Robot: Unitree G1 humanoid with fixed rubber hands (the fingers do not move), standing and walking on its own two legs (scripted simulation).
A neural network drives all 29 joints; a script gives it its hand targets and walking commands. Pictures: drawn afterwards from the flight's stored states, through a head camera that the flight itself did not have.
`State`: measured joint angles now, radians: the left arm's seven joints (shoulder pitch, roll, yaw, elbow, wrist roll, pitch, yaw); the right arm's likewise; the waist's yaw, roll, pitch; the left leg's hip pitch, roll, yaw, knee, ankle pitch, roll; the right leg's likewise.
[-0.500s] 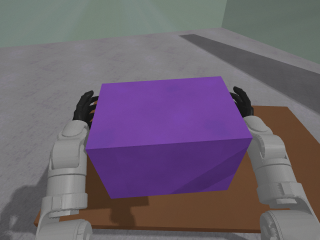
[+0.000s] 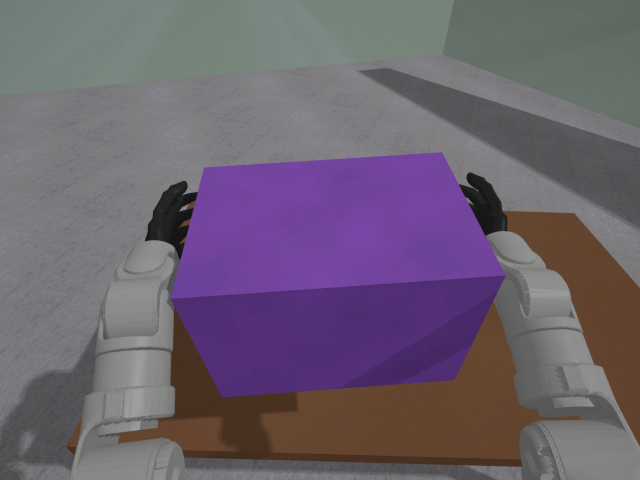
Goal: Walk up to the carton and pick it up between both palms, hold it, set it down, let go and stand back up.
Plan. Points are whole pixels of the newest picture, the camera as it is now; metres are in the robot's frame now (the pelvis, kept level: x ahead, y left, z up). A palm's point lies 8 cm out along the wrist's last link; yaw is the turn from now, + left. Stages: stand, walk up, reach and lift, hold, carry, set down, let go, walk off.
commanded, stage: hold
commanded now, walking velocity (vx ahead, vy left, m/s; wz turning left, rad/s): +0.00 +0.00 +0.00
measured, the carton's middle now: (331, 275) +0.35 +0.01 +0.14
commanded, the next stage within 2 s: set down in 0.04 s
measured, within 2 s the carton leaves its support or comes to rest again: neither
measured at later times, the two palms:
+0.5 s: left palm (170, 245) +0.37 +0.21 +0.16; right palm (477, 243) +0.38 -0.18 +0.17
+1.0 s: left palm (182, 261) +0.38 +0.21 +0.13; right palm (471, 266) +0.39 -0.18 +0.13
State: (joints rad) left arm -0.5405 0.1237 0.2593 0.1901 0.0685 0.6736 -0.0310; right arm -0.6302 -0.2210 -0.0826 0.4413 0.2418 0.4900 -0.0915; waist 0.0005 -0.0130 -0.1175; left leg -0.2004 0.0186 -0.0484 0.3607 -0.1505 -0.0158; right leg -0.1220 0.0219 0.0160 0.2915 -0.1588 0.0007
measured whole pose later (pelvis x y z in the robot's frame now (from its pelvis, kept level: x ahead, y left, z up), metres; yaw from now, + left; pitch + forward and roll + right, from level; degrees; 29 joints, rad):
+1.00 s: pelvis +0.02 +0.00 +0.00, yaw +0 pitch +0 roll -1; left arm -0.46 0.10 0.29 0.36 0.12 0.28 -0.10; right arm -0.49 -0.15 -0.10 0.55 0.07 0.08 -0.06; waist 0.00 -0.02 -0.05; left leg -0.17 0.02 -0.05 0.36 -0.18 -0.02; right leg -0.10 0.02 0.02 0.29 -0.19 0.00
